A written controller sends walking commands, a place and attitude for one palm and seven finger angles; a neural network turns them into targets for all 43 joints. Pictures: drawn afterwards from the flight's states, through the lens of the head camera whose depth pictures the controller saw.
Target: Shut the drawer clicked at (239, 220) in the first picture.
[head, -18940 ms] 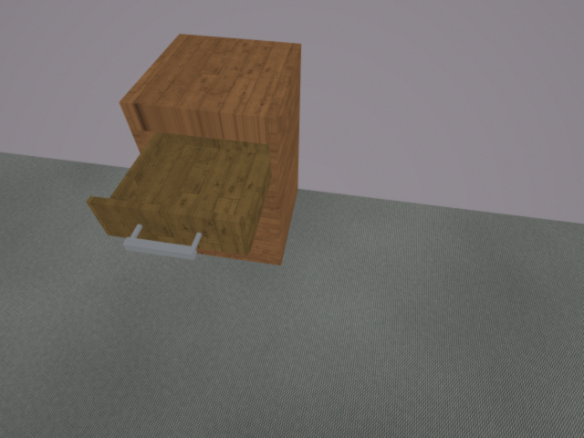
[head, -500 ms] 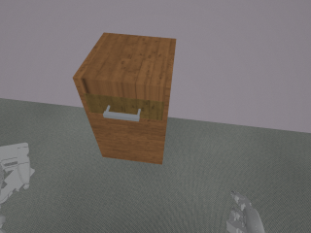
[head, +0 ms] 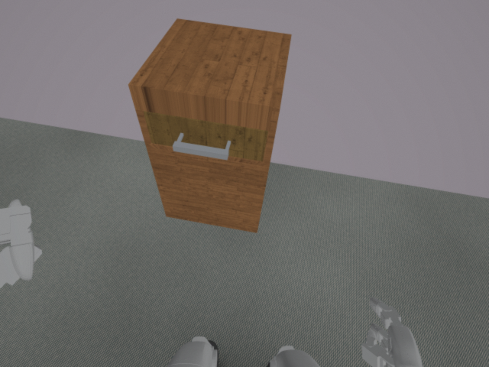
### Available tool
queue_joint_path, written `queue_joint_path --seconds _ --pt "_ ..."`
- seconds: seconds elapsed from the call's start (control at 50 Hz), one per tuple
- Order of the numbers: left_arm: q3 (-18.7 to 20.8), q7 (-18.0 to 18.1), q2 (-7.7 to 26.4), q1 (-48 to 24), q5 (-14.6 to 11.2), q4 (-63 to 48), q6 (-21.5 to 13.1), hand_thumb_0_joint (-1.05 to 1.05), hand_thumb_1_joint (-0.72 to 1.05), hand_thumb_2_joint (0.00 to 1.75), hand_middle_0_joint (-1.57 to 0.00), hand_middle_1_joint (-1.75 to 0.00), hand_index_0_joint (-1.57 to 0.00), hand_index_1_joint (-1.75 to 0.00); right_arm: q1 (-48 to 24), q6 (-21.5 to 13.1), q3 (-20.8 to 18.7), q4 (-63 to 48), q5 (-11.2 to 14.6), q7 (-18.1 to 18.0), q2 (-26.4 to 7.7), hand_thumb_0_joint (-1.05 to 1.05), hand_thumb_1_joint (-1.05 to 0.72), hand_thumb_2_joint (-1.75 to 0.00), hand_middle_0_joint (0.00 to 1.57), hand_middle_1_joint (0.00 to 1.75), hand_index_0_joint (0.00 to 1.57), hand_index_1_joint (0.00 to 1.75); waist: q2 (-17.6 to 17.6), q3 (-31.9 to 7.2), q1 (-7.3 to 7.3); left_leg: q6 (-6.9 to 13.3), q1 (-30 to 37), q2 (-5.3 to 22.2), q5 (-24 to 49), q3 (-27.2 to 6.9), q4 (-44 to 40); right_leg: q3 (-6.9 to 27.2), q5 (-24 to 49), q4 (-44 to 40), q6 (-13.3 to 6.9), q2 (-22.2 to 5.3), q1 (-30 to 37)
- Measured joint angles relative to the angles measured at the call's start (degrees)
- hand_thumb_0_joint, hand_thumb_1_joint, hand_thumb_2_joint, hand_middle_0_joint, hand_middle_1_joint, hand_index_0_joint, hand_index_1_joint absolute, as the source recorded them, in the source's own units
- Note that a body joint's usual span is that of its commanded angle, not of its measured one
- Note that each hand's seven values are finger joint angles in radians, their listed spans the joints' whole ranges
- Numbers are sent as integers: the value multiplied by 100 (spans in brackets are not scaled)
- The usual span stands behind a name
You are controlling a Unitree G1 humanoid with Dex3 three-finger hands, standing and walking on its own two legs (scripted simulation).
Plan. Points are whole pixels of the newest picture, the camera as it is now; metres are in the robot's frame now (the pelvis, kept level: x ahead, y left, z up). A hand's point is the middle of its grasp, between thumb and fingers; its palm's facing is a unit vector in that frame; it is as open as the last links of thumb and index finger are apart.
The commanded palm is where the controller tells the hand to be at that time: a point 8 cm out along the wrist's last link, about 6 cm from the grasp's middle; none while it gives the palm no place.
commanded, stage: step back with the hand held close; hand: left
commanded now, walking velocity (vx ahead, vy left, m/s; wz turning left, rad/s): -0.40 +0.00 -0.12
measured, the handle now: (202, 145) +0.75 +0.15 -0.20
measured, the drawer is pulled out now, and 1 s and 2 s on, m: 0.00 0.00 0.00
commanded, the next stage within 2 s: stop stepping back and stand still in 0.16 s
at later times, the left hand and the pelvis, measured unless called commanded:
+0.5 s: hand (13, 319) +0.14 +0.22 +0.18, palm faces +0.24 -0.87 -0.44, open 3.3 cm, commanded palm +0.06 +0.27 +0.20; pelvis -0.10 +0.01 +0.02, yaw -7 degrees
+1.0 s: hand out of the picture +0.09 +0.21 +0.19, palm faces +0.26 -0.88 -0.40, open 3.3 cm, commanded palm +0.03 +0.26 +0.20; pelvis -0.13 +0.00 +0.01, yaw -8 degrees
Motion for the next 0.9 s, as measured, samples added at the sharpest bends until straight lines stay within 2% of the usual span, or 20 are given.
queue_joint_path --seconds 0.04,0.08,0.12,0.18,0.2,0.22,0.28,0.32,0.36,0.38,0.4,0.44,0.5,0.6,0.64,0.68,0.74,0.8,0.86,0.9 --pt "109 -8 212 -164 -18 -30 63 2 88 90 -141 -160 -141 -160 41 -131 -29 -14 -39 -37 114 1 -90 -90 20 30 20 30 101 33 -92 25 -70 220 755 35 -193 -84 -453 1228 -2 212 -80" --pt "266 22 416 -285 -87 -161 50 2 88 90 -141 -160 -141 -160 79 -226 -26 57 -51 7 232 1 -90 -90 20 30 20 30 80 16 -103 -58 -134 421 1326 178 -342 -219 -793 1739 -35 268 150" --pt "438 60 483 -241 -199 -265 25 2 88 90 -141 -160 -141 -160 54 -192 4 118 -37 87 316 1 -90 -90 20 30 20 30 -16 -74 -24 -148 -248 469 1396 311 -345 -332 -1089 1475 -119 146 570" --pt "646 29 415 13 -328 -249 29 2 88 90 -141 -160 -141 -160 -91 -126 72 91 -53 170 368 1 -90 -90 20 30 20 30 -85 -191 186 -186 -498 583 1406 612 -228 -427 -1215 82 -257 -135 1325" --pt "577 -29 292 5 -310 -172 7 2 89 90 -141 -160 -141 -160 -188 -139 67 127 -65 186 337 1 -90 -90 20 30 20 30 54 -83 214 -220 -551 667 1248 592 -102 -461 -992 -57 -160 -91 1363" --pt "423 -91 167 -21 -263 -88 -14 2 89 90 -141 -160 -141 -160 -228 -150 53 200 -66 201 302 1 -90 -90 20 30 20 30 187 18 208 -322 -564 666 720 487 134 -510 -847 -96 -104 -46 1423" --pt "-79 -183 -100 2 -96 -19 -2 2 88 90 -141 -160 -141 -160 -16 -100 68 505 -37 240 279 1 -90 -90 20 30 20 30 35 -160 369 -498 -436 156 -602 197 1588 -351 -572 -402 -33 -243 1531" --pt "-104 -178 -196 147 -82 -100 -4 2 88 90 -141 -160 -142 -160 125 16 170 536 -5 200 334 1 -90 -90 20 30 20 30 -269 -372 459 -476 27 -52 -770 245 1546 -82 -330 -712 3 -378 1493" --pt "-17 -140 -210 250 -124 -107 -8 2 88 90 -141 -160 -142 -160 215 51 287 355 51 127 318 1 -90 -90 20 30 20 30 -412 -495 385 -427 749 -121 -268 282 426 79 -147 -858 44 -407 1374" --pt "8 -124 -199 235 -143 -85 15 1 88 90 -141 -160 -142 -160 232 12 305 211 69 97 246 1 -90 -90 20 30 20 30 -332 -495 309 -374 1112 -71 56 274 -256 56 -107 -777 63 -347 1259" --pt "34 -110 -123 95 -142 9 51 1 88 90 -141 -160 -142 -160 160 -43 272 153 67 66 246 1 -90 -90 20 30 20 30 -386 -391 212 -293 1156 -133 -5 298 -463 48 -88 -564 52 -400 1097" --pt "60 -101 35 -230 -110 252 158 1 88 90 -141 -160 -141 -160 -34 -121 230 82 41 74 284 1 -90 -90 20 30 20 30 -529 -44 184 -175 1209 -187 82 439 -534 90 -386 -68 -10 -418 827" --pt "76 -140 146 -210 -137 209 460 2 88 90 -141 -160 -141 -160 -133 -231 260 -69 1 155 309 1 -90 -90 20 30 20 30 -503 188 52 -162 1337 -31 324 572 -732 -212 -696 117 -14 -297 659" --pt "60 -152 359 666 -138 -499 575 2 89 90 -141 -160 -141 -160 199 -202 320 -344 76 245 263 1 -90 -90 20 30 20 30 -400 -60 -193 -225 1232 152 333 640 -615 -680 -272 -860 -68 -233 1189" --pt "43 -157 406 831 -98 -537 550 2 88 90 -141 -160 -141 -160 285 -34 262 -308 75 184 178 1 -90 -90 20 30 20 30 -225 -142 -218 -228 1058 210 -213 540 -248 -759 -28 -962 -265 -158 1208" --pt "69 -136 447 863 -94 -456 558 2 88 90 -141 -160 -141 -160 373 162 178 -185 75 114 86 1 -90 -90 20 30 20 30 -124 -257 -160 -259 739 117 -1025 352 494 -791 76 -949 -453 -143 1139" --pt "145 -97 322 770 -143 -162 575 2 88 90 -141 -160 -141 -160 477 360 110 147 57 78 -38 1 -90 -90 20 30 20 30 -211 -418 24 -277 401 -89 -812 264 1732 -677 656 -1079 -509 -260 1130" --pt "65 -5 31 562 -134 296 653 1 88 90 -141 -160 -141 -160 676 405 93 335 78 -37 -102 1 -90 -90 20 30 20 30 -217 -686 88 -222 701 -21 -798 292 1209 -704 429 -1106 -443 -335 1128" --pt "-181 73 -303 302 -94 529 752 1 88 90 -141 -160 -141 -160 798 242 101 331 58 -148 -200 1 -90 -90 20 30 20 30 -122 -765 93 -104 1437 69 -808 217 -226 -809 234 -914 -373 -332 1033" --pt "-331 88 -385 55 -49 542 812 2 89 90 -141 -160 -141 -160 705 105 98 346 29 -195 -152 1 -90 -90 20 30 20 30 -217 -586 37 -172 1491 -9 -157 197 -401 -707 -132 -409 -265 -363 875"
